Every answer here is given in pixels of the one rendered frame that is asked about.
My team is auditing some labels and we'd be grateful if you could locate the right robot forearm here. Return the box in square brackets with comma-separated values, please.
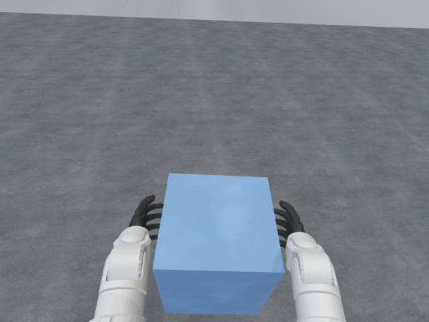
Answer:
[286, 232, 346, 322]

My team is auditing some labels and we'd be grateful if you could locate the left robot forearm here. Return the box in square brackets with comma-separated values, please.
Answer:
[89, 226, 151, 322]

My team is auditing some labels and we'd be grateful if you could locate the carton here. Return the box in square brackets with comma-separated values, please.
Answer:
[152, 173, 285, 315]

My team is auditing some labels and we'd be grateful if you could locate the robot right hand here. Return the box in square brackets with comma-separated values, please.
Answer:
[273, 201, 305, 248]

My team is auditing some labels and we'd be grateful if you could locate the robot left hand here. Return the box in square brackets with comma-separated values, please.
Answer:
[129, 195, 164, 240]

